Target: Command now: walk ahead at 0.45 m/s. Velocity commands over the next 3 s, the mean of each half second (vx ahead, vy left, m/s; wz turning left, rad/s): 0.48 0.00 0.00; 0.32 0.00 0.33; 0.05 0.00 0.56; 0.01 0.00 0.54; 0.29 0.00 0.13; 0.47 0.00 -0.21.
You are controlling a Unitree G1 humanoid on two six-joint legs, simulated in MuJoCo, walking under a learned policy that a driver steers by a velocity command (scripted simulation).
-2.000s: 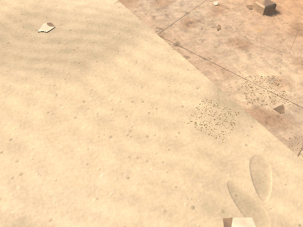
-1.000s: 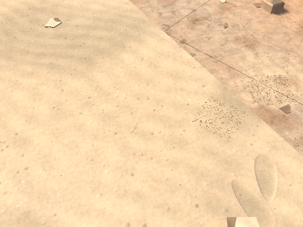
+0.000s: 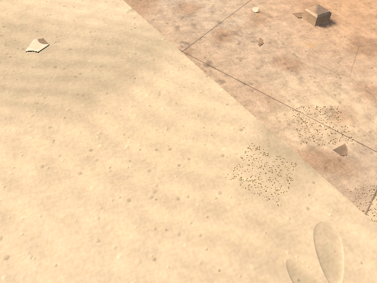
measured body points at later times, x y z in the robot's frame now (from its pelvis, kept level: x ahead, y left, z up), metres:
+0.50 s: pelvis +0.29 -0.06 +0.00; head +0.30 -0.06 +0.45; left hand +0.28 +0.20 -0.14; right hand +0.44 -0.32 -0.11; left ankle +0.42 +0.12 -0.67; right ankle +0.27 -0.14 -0.74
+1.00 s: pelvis +0.52 +0.01 +0.00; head +0.57 +0.04 +0.44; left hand +0.61 +0.31 -0.13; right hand +0.69 -0.24 -0.11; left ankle +0.58 +0.09 -0.74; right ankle +0.60 -0.16 -0.67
